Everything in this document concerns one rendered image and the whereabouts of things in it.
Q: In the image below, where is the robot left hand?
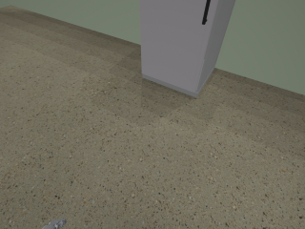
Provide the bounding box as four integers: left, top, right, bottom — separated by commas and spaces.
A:
42, 219, 67, 229

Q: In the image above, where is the fridge door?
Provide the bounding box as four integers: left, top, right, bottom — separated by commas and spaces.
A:
139, 0, 219, 93

